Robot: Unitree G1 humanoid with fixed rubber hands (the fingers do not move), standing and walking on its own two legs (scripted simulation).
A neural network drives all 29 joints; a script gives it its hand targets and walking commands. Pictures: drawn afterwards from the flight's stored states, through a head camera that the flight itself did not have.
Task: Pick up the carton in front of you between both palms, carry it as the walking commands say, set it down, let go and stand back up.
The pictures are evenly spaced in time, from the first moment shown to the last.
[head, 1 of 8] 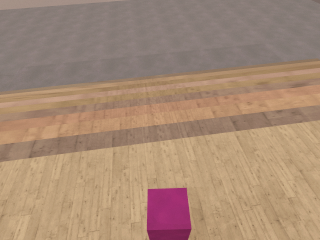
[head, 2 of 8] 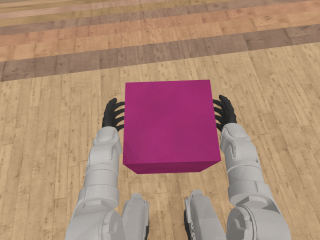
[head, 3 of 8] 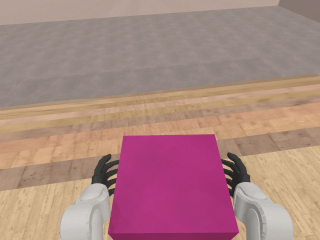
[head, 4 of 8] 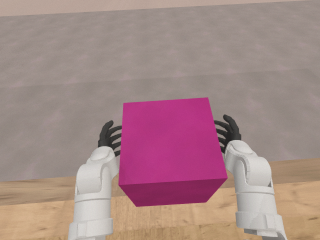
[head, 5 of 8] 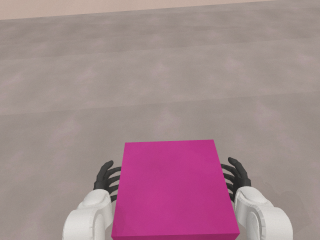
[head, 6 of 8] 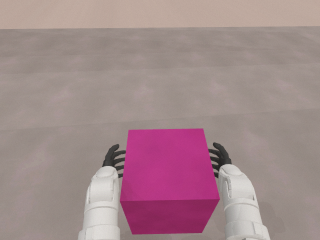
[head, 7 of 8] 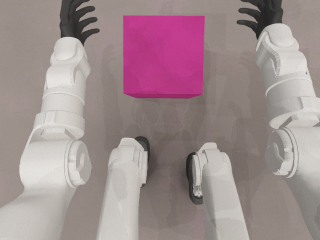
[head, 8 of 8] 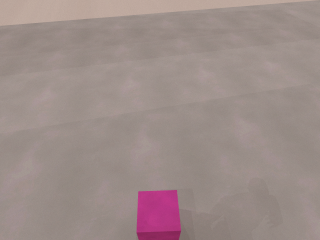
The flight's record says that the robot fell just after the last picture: no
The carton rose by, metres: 0.70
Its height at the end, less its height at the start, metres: -1.22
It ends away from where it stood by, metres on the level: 5.46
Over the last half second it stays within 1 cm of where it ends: yes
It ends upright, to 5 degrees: yes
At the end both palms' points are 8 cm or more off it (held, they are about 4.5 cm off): yes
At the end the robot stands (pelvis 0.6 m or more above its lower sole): yes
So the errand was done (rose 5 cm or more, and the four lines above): yes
